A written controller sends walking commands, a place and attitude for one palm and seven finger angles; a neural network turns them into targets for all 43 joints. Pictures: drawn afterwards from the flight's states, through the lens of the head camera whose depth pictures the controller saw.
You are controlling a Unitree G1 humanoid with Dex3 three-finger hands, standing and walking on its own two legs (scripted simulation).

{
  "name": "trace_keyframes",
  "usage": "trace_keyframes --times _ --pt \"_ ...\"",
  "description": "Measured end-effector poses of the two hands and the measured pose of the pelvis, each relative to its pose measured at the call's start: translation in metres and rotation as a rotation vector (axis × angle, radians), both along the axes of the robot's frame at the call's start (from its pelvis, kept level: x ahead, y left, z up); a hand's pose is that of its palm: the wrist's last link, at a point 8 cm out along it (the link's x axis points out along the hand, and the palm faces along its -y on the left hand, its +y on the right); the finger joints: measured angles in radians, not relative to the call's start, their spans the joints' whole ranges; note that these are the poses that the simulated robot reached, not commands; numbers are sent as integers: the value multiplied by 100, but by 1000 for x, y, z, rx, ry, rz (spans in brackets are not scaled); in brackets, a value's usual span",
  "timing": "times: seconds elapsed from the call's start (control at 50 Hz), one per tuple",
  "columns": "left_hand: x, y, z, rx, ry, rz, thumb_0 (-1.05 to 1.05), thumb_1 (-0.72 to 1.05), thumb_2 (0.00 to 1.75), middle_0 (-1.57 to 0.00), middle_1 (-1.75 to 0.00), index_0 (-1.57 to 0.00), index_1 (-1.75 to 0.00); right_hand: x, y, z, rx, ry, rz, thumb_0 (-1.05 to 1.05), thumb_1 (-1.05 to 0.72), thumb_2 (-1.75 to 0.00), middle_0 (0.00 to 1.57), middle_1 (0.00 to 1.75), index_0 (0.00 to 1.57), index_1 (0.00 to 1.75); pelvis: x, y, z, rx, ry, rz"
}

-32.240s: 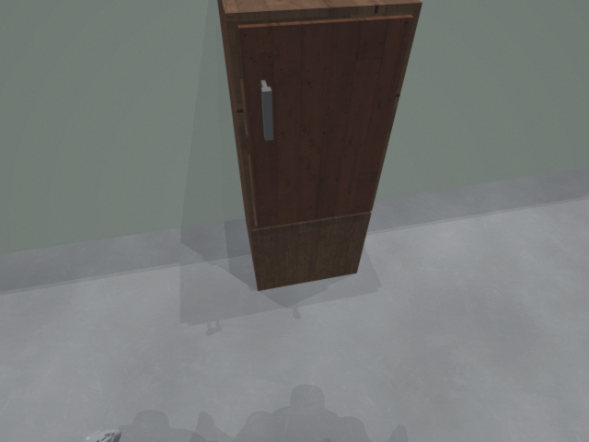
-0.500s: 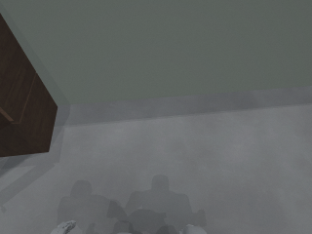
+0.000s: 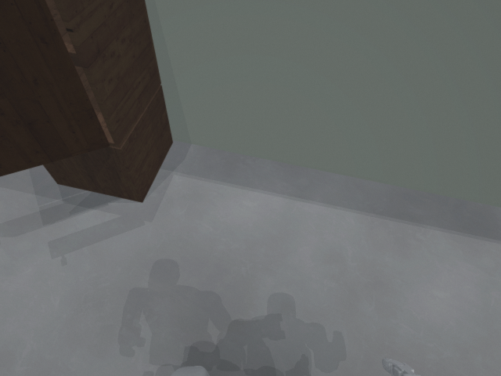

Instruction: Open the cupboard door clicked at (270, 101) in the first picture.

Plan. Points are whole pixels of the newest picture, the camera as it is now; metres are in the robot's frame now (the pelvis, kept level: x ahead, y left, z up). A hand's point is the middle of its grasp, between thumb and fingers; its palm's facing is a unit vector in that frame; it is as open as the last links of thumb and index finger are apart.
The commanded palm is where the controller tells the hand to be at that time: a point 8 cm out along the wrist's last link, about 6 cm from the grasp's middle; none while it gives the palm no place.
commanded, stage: turn to face it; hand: left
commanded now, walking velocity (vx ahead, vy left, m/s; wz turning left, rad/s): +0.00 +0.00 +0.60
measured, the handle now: out of the picture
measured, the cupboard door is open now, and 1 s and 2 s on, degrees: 39 39 39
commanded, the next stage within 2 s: take the last steps up to it in 0.76 s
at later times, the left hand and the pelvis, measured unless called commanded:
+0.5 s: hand out of the picture +0.05 +0.19 -0.14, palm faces +0.29 -0.92 -0.27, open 7.4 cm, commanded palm none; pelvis +0.01 -0.03 +0.02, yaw +17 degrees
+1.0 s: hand out of the picture -0.02 +0.21 -0.15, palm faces +0.49 -0.84 -0.23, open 7.4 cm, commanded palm none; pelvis +0.02 +0.00 +0.02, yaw +28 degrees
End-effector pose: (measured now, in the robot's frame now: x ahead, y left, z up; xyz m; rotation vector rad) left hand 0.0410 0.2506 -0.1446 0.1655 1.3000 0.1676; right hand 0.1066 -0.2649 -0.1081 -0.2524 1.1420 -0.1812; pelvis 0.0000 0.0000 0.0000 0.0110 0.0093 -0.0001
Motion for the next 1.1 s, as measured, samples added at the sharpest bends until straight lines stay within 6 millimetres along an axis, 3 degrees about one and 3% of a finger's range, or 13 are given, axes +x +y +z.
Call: trace_keyframes --times 0.06,0.16,0.34,0.4,0.52,0.6,0.7,0.76,0.9,1.04,1.1 --pt "-5 13 3 18 21 40 1 91 90 -20 -29 -20 -30 8 11 7 -11 -9 40 1 -91 -90 20 30 20 30 1 2 5 -11 4 29" --pt "4 22 21 37 -43 86 1 91 90 -20 -29 -20 -30 10 20 10 -3 29 88 0 -90 -90 20 30 20 30 3 1 15 -30 9 85" --pt "22 3 38 97 -176 134 1 91 90 -20 -29 -20 -30 14 4 -15 57 88 130 1 -90 -90 20 30 21 30 10 -25 8 -13 10 191" --pt "12 -8 42 108 -179 162 1 91 90 -20 -29 -20 -30 22 -2 -21 63 104 153 1 -90 -90 20 30 20 30 9 -30 8 -12 -5 233" --pt "-20 -24 40 66 -124 249 1 91 90 -20 -29 -20 -30 44 2 -9 54 123 220 1 -91 -90 20 30 20 30 14 -29 17 5 -8 315" --pt "-45 -26 28 26 -93 313 1 90 90 -20 -29 -20 -30 65 22 -3 31 113 294 1 -91 -90 20 30 20 30 16 -21 16 9 -4 360" --pt "-87 -14 1 -16 -18 406 1 90 90 -20 -30 -20 -30 92 59 -3 1 40 387 1 -91 -90 19 30 20 30 13 -2 2 -6 -5 403" --pt "-102 -6 1 -15 36 439 1 91 90 -20 -29 -20 -30 96 77 4 -2 16 423 1 -91 -90 20 30 20 30 12 3 6 -18 -9 415" --pt "-102 4 19 11 1 483 1 91 90 -20 -29 -19 -30 87 94 7 17 48 468 0 -90 -90 20 30 20 30 13 4 19 -38 -10 457" --pt "-85 -7 29 46 -80 489 1 91 90 -20 -29 -19 -30 77 80 -16 70 115 460 0 -90 -90 20 30 20 30 25 -6 12 -14 -11 494" --pt "-90 -18 29 58 -95 529 1 91 90 -20 -29 -20 -30 79 73 -26 70 162 476 1 -90 -90 20 30 20 30 31 -5 8 -7 -24 526"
